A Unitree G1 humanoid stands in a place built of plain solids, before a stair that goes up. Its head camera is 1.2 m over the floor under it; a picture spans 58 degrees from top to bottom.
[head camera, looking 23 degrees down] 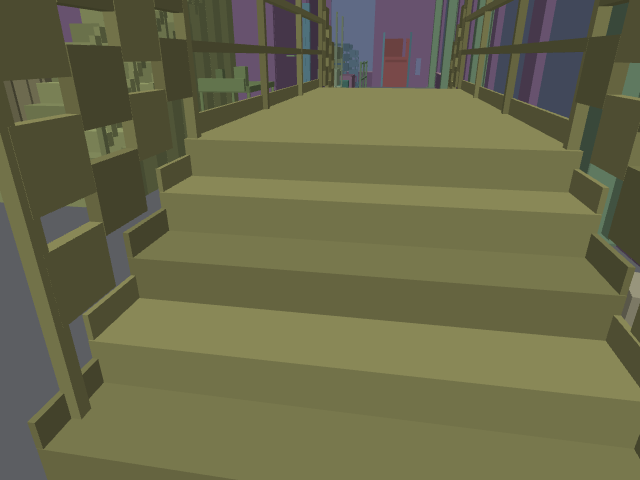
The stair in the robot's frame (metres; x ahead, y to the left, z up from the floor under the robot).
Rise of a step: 0.17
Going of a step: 0.28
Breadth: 1.70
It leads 9 degrees to the right of straight ahead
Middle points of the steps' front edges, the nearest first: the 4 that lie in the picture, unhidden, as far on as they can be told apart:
1.04 -0.08 0.34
1.32 -0.12 0.51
1.59 -0.17 0.68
1.87 -0.21 0.85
